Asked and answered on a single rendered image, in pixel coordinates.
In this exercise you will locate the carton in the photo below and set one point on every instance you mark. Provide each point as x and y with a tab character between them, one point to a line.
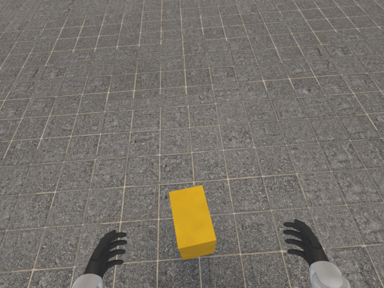
193	226

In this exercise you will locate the robot right forearm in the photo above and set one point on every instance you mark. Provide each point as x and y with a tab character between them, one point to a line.
325	274

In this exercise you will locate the right robot hand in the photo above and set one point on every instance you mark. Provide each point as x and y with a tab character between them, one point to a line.
312	249

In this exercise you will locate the robot left forearm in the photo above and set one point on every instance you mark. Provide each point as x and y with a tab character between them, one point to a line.
88	281

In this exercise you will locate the left robot hand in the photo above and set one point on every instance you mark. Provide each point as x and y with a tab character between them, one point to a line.
98	263

